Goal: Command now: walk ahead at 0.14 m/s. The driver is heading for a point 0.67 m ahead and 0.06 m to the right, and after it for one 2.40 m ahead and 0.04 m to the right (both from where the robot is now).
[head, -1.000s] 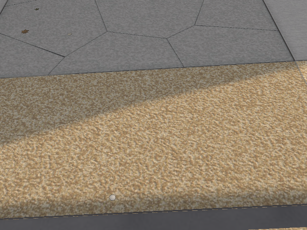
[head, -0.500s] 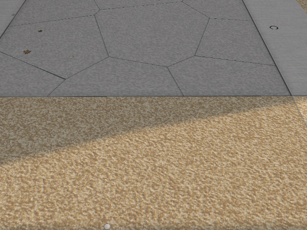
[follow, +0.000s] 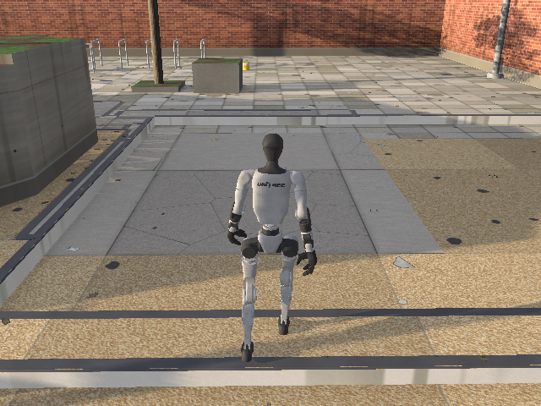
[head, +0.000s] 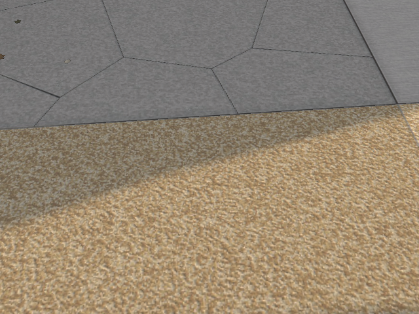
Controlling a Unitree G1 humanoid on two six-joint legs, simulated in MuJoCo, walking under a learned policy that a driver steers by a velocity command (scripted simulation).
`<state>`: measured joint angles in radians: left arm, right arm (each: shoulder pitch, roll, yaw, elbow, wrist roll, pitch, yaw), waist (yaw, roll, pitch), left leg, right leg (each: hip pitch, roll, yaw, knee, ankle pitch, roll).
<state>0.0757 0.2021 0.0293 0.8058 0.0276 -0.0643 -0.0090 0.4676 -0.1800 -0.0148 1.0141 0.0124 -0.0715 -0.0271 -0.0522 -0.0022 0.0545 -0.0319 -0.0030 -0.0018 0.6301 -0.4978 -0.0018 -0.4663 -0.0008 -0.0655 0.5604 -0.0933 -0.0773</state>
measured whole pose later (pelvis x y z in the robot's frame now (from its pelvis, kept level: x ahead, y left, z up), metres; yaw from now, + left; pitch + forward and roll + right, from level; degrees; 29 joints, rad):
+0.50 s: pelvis +0.06 -0.01 +0.03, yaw +0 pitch -2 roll +0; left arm 0.26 0.18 -0.01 0.96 0.00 -0.01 0.02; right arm 0.25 -0.16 0.02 1.02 0.00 0.00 -0.02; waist 0.02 -0.02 0.00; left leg -0.15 -0.01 0.00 0.37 -0.19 0.00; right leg -0.21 0.04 -0.07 0.34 -0.10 -0.07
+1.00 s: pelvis +0.08 +0.00 +0.03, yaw -1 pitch -1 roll +0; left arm 0.26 0.16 -0.03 1.09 0.00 -0.01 0.03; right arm 0.26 -0.15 0.03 1.11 0.00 0.00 -0.03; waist 0.01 0.00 0.01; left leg -0.12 -0.02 0.00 0.34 -0.20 0.02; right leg -0.19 0.04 -0.05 0.33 -0.12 -0.06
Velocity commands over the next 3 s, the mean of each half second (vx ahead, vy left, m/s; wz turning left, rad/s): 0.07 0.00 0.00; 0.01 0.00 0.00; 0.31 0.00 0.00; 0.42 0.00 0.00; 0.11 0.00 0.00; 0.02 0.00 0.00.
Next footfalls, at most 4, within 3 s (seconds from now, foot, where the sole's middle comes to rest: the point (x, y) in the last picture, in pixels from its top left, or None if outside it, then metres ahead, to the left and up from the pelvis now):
0.34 left None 0.11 0.11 -0.76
1.58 right None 0.30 -0.12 -0.76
2.02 left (206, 257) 0.71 0.03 -0.92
2.32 right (257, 235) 0.79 -0.17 -0.92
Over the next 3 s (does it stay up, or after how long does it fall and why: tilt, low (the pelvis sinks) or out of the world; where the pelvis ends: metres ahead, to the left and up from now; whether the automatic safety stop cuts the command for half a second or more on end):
stays up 0.73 -0.08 -0.14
